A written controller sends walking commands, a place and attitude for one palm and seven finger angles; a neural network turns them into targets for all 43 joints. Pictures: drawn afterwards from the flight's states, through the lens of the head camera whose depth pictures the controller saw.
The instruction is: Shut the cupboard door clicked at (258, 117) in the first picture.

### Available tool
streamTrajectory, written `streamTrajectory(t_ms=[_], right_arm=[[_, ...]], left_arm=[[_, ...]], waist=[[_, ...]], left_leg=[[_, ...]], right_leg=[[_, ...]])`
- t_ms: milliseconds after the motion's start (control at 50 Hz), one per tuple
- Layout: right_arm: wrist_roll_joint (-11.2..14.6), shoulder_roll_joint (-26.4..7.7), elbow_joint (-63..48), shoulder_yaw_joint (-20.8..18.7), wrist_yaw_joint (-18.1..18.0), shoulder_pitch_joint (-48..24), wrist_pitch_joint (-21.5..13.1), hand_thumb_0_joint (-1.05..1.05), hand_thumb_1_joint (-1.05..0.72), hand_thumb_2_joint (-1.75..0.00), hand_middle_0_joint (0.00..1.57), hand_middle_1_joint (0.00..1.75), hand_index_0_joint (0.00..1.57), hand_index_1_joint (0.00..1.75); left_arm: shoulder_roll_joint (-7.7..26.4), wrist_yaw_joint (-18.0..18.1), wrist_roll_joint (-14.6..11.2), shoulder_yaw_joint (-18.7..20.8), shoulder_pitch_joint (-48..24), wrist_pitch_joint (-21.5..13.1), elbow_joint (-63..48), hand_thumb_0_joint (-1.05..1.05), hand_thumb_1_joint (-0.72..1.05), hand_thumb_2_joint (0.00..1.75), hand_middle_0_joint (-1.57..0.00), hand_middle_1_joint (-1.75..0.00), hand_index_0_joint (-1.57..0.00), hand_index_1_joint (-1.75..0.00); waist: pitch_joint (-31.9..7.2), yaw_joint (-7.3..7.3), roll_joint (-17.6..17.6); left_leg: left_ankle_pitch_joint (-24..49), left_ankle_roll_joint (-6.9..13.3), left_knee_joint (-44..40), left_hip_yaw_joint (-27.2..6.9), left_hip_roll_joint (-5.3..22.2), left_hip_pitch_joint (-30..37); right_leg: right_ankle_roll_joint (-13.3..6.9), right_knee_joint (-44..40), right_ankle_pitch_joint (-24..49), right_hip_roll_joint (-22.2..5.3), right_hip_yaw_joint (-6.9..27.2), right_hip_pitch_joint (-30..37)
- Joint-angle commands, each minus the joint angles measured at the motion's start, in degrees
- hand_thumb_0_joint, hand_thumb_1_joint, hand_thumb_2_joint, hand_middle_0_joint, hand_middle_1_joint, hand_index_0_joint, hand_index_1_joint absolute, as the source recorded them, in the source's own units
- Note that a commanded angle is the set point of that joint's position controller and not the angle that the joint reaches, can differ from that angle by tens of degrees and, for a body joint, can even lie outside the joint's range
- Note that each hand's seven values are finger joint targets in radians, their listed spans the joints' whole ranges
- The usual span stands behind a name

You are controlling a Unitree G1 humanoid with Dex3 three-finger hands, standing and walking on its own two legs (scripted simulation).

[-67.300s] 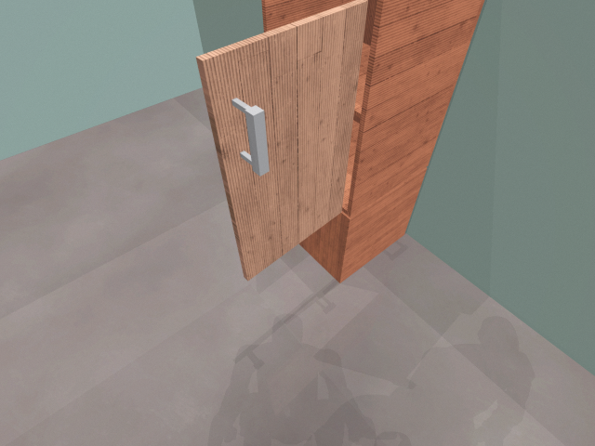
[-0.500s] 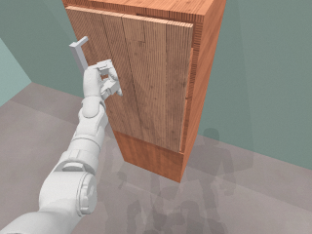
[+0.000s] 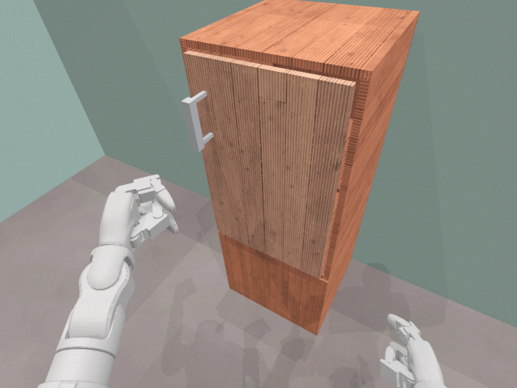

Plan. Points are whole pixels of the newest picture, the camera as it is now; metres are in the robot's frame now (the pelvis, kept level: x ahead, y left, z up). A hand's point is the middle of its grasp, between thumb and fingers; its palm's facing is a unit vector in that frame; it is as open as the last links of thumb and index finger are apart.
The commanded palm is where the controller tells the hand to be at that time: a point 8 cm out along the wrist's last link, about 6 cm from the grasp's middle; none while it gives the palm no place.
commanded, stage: draw the hand back to the body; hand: left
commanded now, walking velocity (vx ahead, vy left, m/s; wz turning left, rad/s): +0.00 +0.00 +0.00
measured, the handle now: (199, 121) +0.65 +0.18 +0.11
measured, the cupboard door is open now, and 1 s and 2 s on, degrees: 0 0 0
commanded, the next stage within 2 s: step back with the hand held close in 0.92 s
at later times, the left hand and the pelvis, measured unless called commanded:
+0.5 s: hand (50, 272) +0.22 +0.27 +0.15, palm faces +0.41 -0.84 -0.37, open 5.8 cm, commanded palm +0.16 +0.32 +0.18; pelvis +0.02 +0.02 +0.01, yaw +0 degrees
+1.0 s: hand (40, 269) +0.21 +0.27 +0.17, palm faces +0.46 -0.80 -0.38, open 7.4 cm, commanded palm +0.16 +0.31 +0.18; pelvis +0.02 +0.01 +0.01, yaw +1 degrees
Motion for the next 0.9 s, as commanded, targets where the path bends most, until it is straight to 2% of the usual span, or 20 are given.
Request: streamTrajectory(t_ms=[0, 40, 60, 100, 140, 160, 220, 240, 260, 280, 400, 460, 520, 580, 620, 680, 740, 800, 860, 880], right_arm=[[-0.71, -4.7, -7.85, -0.94, -0.69, -6.3, -2.25, 0.0, -0.9, -0.9, 0.2, 0.3, 0.2, 0.3], [-1.1, -4.41, -7.68, -0.68, -0.7, -6.34, -2.92, 0.0, -0.9, -0.9, 0.2, 0.3, 0.2, 0.3], [-1.26, -4.27, -7.41, -0.79, -0.72, -5.99, -3.13, 0.0, -0.9, -0.9, 0.2, 0.3, 0.2, 0.3], [-1.59, -4.56, -7.34, -0.65, -0.8, -6.32, -3.67, 0.0, -0.9, -0.9, 0.2, 0.3, 0.2, 0.3], [-1.72, -4.41, -7.22, -0.6, -0.69, -6.69, -3.62, 0.0, -0.9, -0.9, 0.2, 0.3, 0.2, 0.3], [-1.81, -4.27, -7.33, -0.83, -0.64, -6.66, -3.62, 0.0, -0.9, -0.9, 0.2, 0.3, 0.2, 0.3], [-1.84, -4.35, -7.21, -0.9, -0.45, -7.05, -3.36, 0.0, -0.9, -0.9, 0.2, 0.3, 0.2, 0.3], [-1.88, -4.74, -7.18, -0.84, -0.34, -6.94, -3.19, 0.0, -0.9, -0.9, 0.2, 0.3, 0.2, 0.3], [-1.87, -4.49, -7.36, -1.02, -0.28, -7.22, -3.01, 0.0, -0.9, -0.9, 0.2, 0.3, 0.2, 0.3], [-1.99, -4.85, -7.18, -1.3, -0.33, -7.22, -2.94, 0.0, -0.9, -0.9, 0.2, 0.3, 0.2, 0.3], [-2.17, -4.19, -7.6, -1.48, -0.25, -7.19, -3.78, 0.0, -0.9, -0.9, 0.2, 0.3, 0.2, 0.3], [-2.24, -4.02, -7.38, -1.78, -0.21, -6.76, -4.93, 0.0, -0.9, -0.9, 0.2, 0.3, 0.2, 0.3], [-2.09, -4.01, -7.11, -2.11, -0.4, -6.37, -5.73, 0.0, -0.9, -0.9, 0.2, 0.3, 0.2, 0.3], [-2.18, -4.91, -6.26, -2.45, -0.64, -5.82, -6.34, 0.0, -0.9, -0.9, 0.2, 0.3, 0.2, 0.3], [-2.08, -5.3, -6.03, -2.67, -0.97, -5.37, -6.21, 0.0, -0.9, -0.9, 0.2, 0.3, 0.2, 0.3], [-2.27, -5.58, -5.88, -2.78, -1.3, -5.38, -6.35, 0.0, -0.9, -0.9, 0.2, 0.3, 0.2, 0.3], [-2.45, -5.12, -6.33, -2.58, -1.32, -6.0, -6.49, 0.0, -0.9, -0.9, 0.2, 0.3, 0.2, 0.3], [-2.71, -4.5, -6.38, -2.13, -1.13, -6.25, -6.86, 0.0, -0.9, -0.9, 0.2, 0.3, 0.2, 0.3], [-2.7, -3.98, -6.16, -1.9, -1.0, -6.42, -6.84, 0.0, -0.9, -0.9, 0.2, 0.3, 0.2, 0.3], [-2.82, -4.32, -6.04, -2.0, -1.1, -6.43, -6.84, 0.0, -0.9, -0.9, 0.2, 0.3, 0.2, 0.3]], left_arm=[[12.26, 2.95, 1.48, 6.09, -16.24, -4.58, -21.86, 0.0, 0.9, 0.9, -0.92, -1.08, -0.92, -1.08], [12.13, 3.76, 1.94, 5.99, -14.42, -4.92, -26.13, 0.0, 0.9, 0.9, -0.86, -1.02, -0.86, -1.02], [11.31, 4.07, 1.84, 5.73, -11.83, -4.8, -26.78, 0.0, 0.9, 0.9, -0.83, -0.99, -0.83, -0.99], [12.96, 4.63, 2.27, 7.25, -8.97, -4.93, -29.93, 0.0, 0.9, 0.9, -0.78, -0.93, -0.78, -0.93], [12.09, 4.82, 2.22, 7.62, -2.99, -4.54, -29.54, 0.0, 0.9, 0.9, -0.72, -0.87, -0.72, -0.87], [11.02, 4.77, 2.02, 7.17, -0.23, -4.36, -30.52, 0.0, 0.9, 0.9, -0.69, -0.84, -0.69, -0.84], [10.95, 4.6, 1.86, 8.67, 7.89, -3.84, -30.3, 0.0, 0.9, 0.9, -0.61, -0.75, -0.61, -0.75], [12.24, 4.6, 2.04, 10.39, 9.36, -3.89, -30.35, 0.0, 0.9, 0.9, -0.58, -0.72, -0.58, -0.72], [11.57, 4.47, 1.79, 10.4, 11.58, -3.65, -30.98, 0.0, 0.9, 0.9, -0.56, -0.69, -0.56, -0.69], [13.67, 4.6, 1.7, 12.92, 14.26, -3.52, -30.87, 0.0, 0.9, 0.9, -0.53, -0.66, -0.53, -0.66], [17.66, 5.33, 2.02, 19.18, 20.62, -4.87, -40.88, 0.0, 0.9, 0.9, -0.36, -0.48, -0.36, -0.48], [18.02, 6.04, 2.12, 20.84, 25.56, -5.15, -43.84, 0.0, 0.9, 0.9, -0.28, -0.39, -0.28, -0.39], [18.58, 6.56, 1.94, 23.14, 30.72, -4.96, -43.4, 0.0, 0.9, 0.9, -0.2, -0.3, -0.2, -0.3], [14.78, 6.34, 2.31, 18.98, 27.08, -4.3, -40.1, 0.0, 0.9, 0.9, -0.2, -0.3, -0.2, -0.3], [14.58, 6.57, 2.45, 18.36, 24.6, -3.97, -38.34, 0.0, 0.9, 0.9, -0.2, -0.3, -0.2, -0.3], [15.47, 6.82, 2.66, 18.8, 23.45, -4.08, -38.34, 0.0, 0.9, 0.9, -0.2, -0.3, -0.2, -0.3], [16.95, 7.0, 2.89, 20.05, 24.05, -4.64, -41.6, 0.0, 0.9, 0.9, -0.2, -0.3, -0.2, -0.3], [18.02, 7.11, 2.83, 21.28, 26.31, -4.7, -43.93, 0.0, 0.9, 0.9, -0.2, -0.3, -0.2, -0.3], [17.57, 7.09, 2.72, 21.38, 27.24, -4.38, -43.53, 0.0, 0.9, 0.9, -0.2, -0.3, -0.2, -0.3], [18.59, 7.06, 2.58, 22.63, 27.92, -4.12, -42.42, 0.0, 0.9, 0.9, -0.2, -0.3, -0.2, -0.3]], waist=[[-6.13, 0.45, 0.14], [-7.25, 0.63, 3.44], [-7.16, 0.53, 3.22], [-8.53, 0.98, 3.23], [-6.55, 1.39, -0.13], [-5.95, 1.36, 0.57], [-2.74, 1.9, -2.11], [-2.4, 2.28, -4.54], [-1.39, 2.25, -3.31], [-1.21, 2.78, -4.59], [-4.57, 3.56, 1.92], [-3.1, 3.52, 3.4], [-0.49, 3.7, 2.49], [3.29, 2.28, -1.51], [3.57, 1.92, -2.65], [1.65, 2.56, -3.05], [-3.71, 3.54, -0.49], [-4.57, 4.05, 1.92], [-1.15, 3.74, 3.24], [-0.3, 3.97, 1.58]], left_leg=[[2.14, 2.22, -5.88, -0.62, -1.23, 10.7], [3.8, 1.89, -6.58, -1.12, -1.07, 12.96], [4.11, 1.66, -7.12, -1.52, -0.8, 13.19], [5.9, 1.79, -7.45, -1.64, -0.94, 14.5], [6.73, 1.66, -7.91, -1.69, -0.74, 13.78], [6.93, 1.5, -8.1, -1.72, -0.56, 13.57], [7.15, 1.51, -8.7, -1.76, -0.31, 12.33], [7.23, 1.48, -8.92, -2.07, -0.37, 11.77], [6.82, 1.49, -8.98, -1.86, -0.29, 11.41], [7.43, 1.67, -8.79, -1.68, -0.3, 11.13], [10.13, 1.31, -7.9, -1.63, -0.58, 11.5], [10.5, 0.97, -7.61, -1.94, -0.34, 11.02], [9.53, 0.99, -7.59, -1.65, -0.14, 10.06], [7.89, 1.49, -7.69, -1.49, -0.07, 9.91], [6.04, 1.77, -8.06, -1.59, -0.15, 10.11], [6.35, 1.98, -8.17, -1.72, -0.43, 10.83], [8.97, 2.05, -7.74, -1.56, -0.89, 12.23], [11.9, 1.75, -7.07, -1.46, -1.04, 11.7], [11.47, 1.31, -7.0, -1.19, -0.81, 11.01], [11.45, 1.43, -6.99, -1.22, -0.75, 10.45]], right_leg=[[1.15, -10.09, 5.78, -0.82, 1.6, -2.68], [0.69, -10.0, 7.41, -0.49, 0.95, -1.8], [0.49, -9.75, 7.49, -0.47, 0.58, -0.66], [0.5, -10.19, 9.17, -0.39, 0.47, 0.4], [0.62, -10.37, 9.98, -0.16, -0.03, 0.73], [0.55, -10.12, 10.11, -0.36, -0.06, 1.5], [0.8, -10.65, 10.35, -0.45, -0.21, 1.44], [0.85, -10.8, 10.26, -0.27, -0.55, 1.38], [0.89, -10.87, 9.75, -0.5, -0.36, 1.52], [0.99, -11.41, 10.46, -0.48, -0.19, 2.05], [0.78, -10.17, 12.4, -1.01, -0.37, 3.93], [0.66, -10.03, 12.11, -0.89, -0.68, 3.18], [0.78, -10.64, 11.21, -0.86, -0.66, 1.95], [1.24, -11.85, 9.73, -0.71, -0.67, -1.11], [1.41, -11.77, 7.73, -0.94, -0.53, -1.81], [1.3, -11.75, 7.89, -0.97, -0.44, -0.46], [1.12, -10.62, 10.7, -1.21, -0.14, 2.58], [0.93, -10.07, 14.26, -1.46, -0.07, 4.39], [0.86, -10.78, 13.66, -1.24, -0.22, 2.75], [0.89, -11.41, 13.9, -1.13, -0.16, 2.77]])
